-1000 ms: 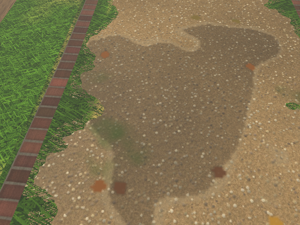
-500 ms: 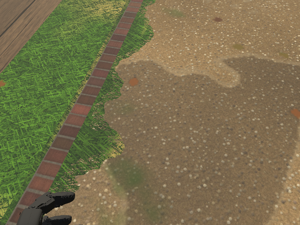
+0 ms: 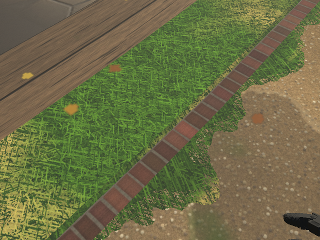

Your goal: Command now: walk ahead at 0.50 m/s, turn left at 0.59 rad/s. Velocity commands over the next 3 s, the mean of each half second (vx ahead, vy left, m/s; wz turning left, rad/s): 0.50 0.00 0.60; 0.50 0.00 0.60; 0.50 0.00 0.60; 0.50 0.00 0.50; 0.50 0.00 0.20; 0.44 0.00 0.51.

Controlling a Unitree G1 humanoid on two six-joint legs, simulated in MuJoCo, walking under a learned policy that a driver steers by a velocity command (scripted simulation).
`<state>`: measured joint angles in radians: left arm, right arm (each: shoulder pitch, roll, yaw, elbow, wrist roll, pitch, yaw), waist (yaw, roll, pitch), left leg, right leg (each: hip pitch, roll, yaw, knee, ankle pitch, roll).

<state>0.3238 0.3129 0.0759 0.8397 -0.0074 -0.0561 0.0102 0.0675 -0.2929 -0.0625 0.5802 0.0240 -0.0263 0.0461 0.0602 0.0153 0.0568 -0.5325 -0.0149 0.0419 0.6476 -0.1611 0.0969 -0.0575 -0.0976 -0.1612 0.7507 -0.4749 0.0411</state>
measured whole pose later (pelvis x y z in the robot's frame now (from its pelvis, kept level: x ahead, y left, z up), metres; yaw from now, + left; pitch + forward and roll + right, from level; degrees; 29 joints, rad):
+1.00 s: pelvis +0.51 +0.11 +0.00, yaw +35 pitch +2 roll -1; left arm 0.33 0.32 0.08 0.85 -0.01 -0.04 0.01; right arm 0.07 -0.29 -0.07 0.57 0.03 -0.02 0.05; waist 0.06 0.01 0.06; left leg -0.51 -0.01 0.05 0.63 -0.15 0.11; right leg 0.00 -0.10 -0.21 0.66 -0.50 0.04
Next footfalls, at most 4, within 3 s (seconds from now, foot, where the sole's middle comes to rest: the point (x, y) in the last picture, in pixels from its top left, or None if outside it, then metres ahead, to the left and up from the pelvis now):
0.44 right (198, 238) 0.44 -0.09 -0.75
0.98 left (111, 197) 0.58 0.27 -0.75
1.46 right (113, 129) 0.93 0.31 -0.75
1.98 left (31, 144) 0.82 0.69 -0.75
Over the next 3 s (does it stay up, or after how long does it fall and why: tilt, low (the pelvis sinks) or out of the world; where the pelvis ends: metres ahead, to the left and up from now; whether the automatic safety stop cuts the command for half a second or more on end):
stays up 1.02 1.03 0.00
